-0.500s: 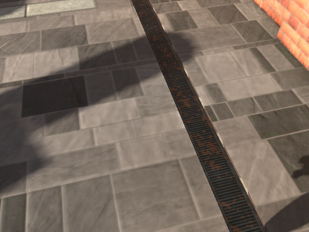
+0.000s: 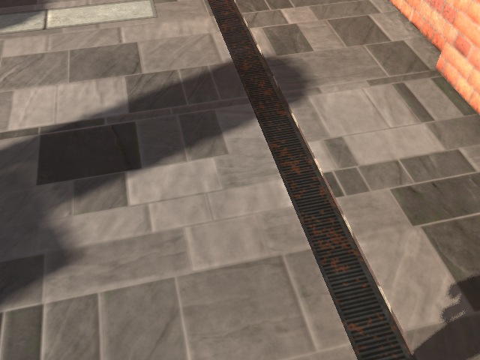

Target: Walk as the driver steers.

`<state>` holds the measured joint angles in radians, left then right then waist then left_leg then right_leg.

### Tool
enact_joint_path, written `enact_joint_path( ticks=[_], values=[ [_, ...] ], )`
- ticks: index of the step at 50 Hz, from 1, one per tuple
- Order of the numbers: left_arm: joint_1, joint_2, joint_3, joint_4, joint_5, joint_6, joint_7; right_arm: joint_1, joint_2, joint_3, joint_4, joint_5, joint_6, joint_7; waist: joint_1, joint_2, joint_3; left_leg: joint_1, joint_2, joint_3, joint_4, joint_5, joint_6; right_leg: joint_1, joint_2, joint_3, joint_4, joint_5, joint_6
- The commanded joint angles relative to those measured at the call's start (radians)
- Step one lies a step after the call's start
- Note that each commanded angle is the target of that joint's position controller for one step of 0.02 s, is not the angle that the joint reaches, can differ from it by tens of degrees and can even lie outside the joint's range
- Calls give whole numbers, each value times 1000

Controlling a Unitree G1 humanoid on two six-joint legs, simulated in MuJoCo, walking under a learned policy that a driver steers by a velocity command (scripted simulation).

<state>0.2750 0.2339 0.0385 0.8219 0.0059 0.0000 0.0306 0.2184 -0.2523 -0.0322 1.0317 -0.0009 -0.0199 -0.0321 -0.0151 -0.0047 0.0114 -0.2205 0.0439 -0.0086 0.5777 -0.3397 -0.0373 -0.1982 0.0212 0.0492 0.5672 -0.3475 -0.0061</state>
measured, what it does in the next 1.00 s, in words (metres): walks ahead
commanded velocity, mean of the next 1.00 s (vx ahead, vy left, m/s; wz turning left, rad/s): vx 0.21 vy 0.00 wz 0.00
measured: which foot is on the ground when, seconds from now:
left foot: down 0.00-0.64, up 0.66-1.00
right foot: down 0.00-1.00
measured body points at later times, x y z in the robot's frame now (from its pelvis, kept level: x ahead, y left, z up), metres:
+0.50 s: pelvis +0.01 +0.02 +0.00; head +0.01 +0.03 +0.45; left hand +0.05 +0.28 -0.15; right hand +0.05 -0.24 -0.15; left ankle -0.02 +0.14 -0.73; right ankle -0.03 -0.12 -0.73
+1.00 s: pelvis +0.16 -0.01 +0.01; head +0.19 -0.02 +0.45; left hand +0.05 +0.22 -0.13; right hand +0.38 -0.23 -0.10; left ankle +0.35 +0.13 -0.69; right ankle +0.01 -0.11 -0.73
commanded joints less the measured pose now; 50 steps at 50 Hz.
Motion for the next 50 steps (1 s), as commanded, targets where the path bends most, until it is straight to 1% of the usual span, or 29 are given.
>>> enact_joint_path(
  ticks=[1,2,3,6,11,19,20,21,22,23,25,26,27,28,29,30,31,32,33,34,35,36,38,39,40,42,45,47,50],
  values=[
    [-6,100,21,-44,-1,-28,4,13,-125,-20,-19,-2,-22,7,5,52,17,27,8,-18,-91,325,42,-56,-3,-6,-64,255,-15],
    [14,98,20,-30,-4,-27,7,16,-116,-16,-13,4,-21,9,11,66,-14,36,13,-25,-90,377,50,-15,-6,-10,-56,317,1],
    [16,105,20,-20,-9,-22,10,11,-109,-13,-12,8,-20,10,9,51,-24,43,13,-23,-85,420,52,5,-11,-7,-54,367,5],
    [25,101,17,6,-10,-3,16,14,-109,-10,0,9,-14,11,8,34,-43,68,8,-12,-80,489,51,42,-25,1,-57,436,3],
    [23,99,15,52,-10,14,20,7,-98,-7,12,9,2,9,5,23,-21,82,2,-7,-103,474,50,49,-30,-1,-91,411,13],
    [16,94,11,126,-9,16,26,-3,-84,-8,22,6,13,4,3,12,9,80,-7,-2,-136,402,52,45,-34,-8,-128,353,26],
    [15,95,10,134,-9,16,27,-4,-83,-8,23,5,14,3,3,12,12,78,-8,-2,-140,390,52,42,-34,-9,-131,343,27],
    [30,86,9,150,-10,16,28,15,-79,-9,33,7,17,2,3,18,-9,88,-19,6,-146,275,58,45,-17,-30,-123,241,26],
    [32,83,10,159,-15,16,28,25,-93,-15,37,15,21,0,0,38,-1,81,-22,-3,-154,76,80,15,14,-64,-84,68,17],
    [22,76,9,159,-19,13,27,34,-110,-22,36,20,23,-2,-9,70,34,52,8,-57,-196,-173,112,-46,33,-87,-37,-86,7],
    [-37,56,3,129,-25,-12,21,86,-162,-37,36,25,13,-2,-35,180,128,15,172,-299,-343,-505,210,-203,25,-112,117,-168,-8],
    [-66,46,-1,116,-30,-30,13,101,-184,-46,35,25,3,-2,-41,211,169,-34,256,-424,-411,-544,262,-229,-7,-85,201,-156,-23],
    [-75,47,1,110,-35,-45,4,88,-186,-48,25,19,-10,0,-31,207,194,-58,296,-477,-437,-512,285,-256,-38,-54,258,-173,-39],
    [-65,50,3,111,-39,-57,-5,58,-179,-48,10,18,-21,2,-11,200,193,-56,304,-464,-434,-457,279,-262,-63,-38,249,-205,-56],
    [-38,53,5,120,-41,-66,-13,16,-172,-47,-9,27,-27,5,19,186,180,-71,283,-403,-415,-393,249,-207,-79,-37,163,-198,-76],
    [32,53,10,151,-41,-74,-18,-51,-168,-46,-32,40,-25,7,70,165,159,-141,223,-293,-378,-319,205,-46,-69,-66,0,-115,-93],
    [129,53,19,207,-33,-77,-20,-85,-151,-44,-46,44,-21,11,109,126,128,-221,142,-183,-292,-238,170,142,-11,-117,-101,39,-82],
    [225,74,32,250,-22,-75,-23,-89,-111,-33,-55,36,-24,13,134,29,83,-281,67,-82,-119,-138,133,264,-30,-52,-134,66,-74],
    [341,155,53,261,-24,-77,-20,-93,-42,-11,-76,19,-33,19,161,-234,19,-389,-37,64,244,-97,64,355,-246,296,-313,-102,-144],
    [365,211,53,259,-12,-96,-37,-110,-47,-16,-115,34,-50,16,149,-323,39,-524,-88,-5,469,-240,68,322,-402,658,-443,-244,-268],
    [265,152,32,236,-9,-113,-39,-107,-75,-22,-117,57,-64,20,95,-187,124,-605,-16,-71,602,-189,90,277,-414,634,-444,-277,-279],
    [201,107,19,214,-14,-123,-41,-77,-84,-22,-105,61,-76,30,67,-124,150,-640,22,-77,628,-75,112,278,-366,509,-436,-217,-244],
    [153,91,9,199,-15,-122,-49,-78,-107,-36,-96,36,-90,36,49,-73,130,-629,66,-52,558,77,118,300,-295,313,-434,64,-178],
    [173,59,-2,205,-10,-113,-48,-86,-102,-40,-97,30,-90,44,52,-81,108,-595,75,-33,524,114,112,302,-262,232,-429,202,-158],
    [206,51,-6,216,-6,-106,-44,-89,-80,-37,-99,29,-87,52,56,-96,91,-578,72,-10,497,138,100,308,-245,177,-423,316,-155],
    [244,66,-7,225,-4,-95,-31,-144,-43,-28,-125,23,-77,60,68,-82,91,-575,61,23,413,183,72,296,-231,115,-430,430,-166],
    [234,107,-3,213,0,-88,-13,-291,-9,-8,-191,23,-72,62,90,-71,131,-499,28,57,179,285,47,195,-209,56,-474,416,-166],
    [258,125,3,221,-7,-90,-8,-345,-18,-4,-216,29,-71,66,99,-90,148,-437,6,77,84,332,48,168,-218,38,-503,393,-173],
    [264,130,13,235,-23,-90,-7,-382,-46,-5,-251,35,-74,76,79,-92,166,-412,4,55,-6,347,83,231,-259,21,-491,441,-164]
  ],
)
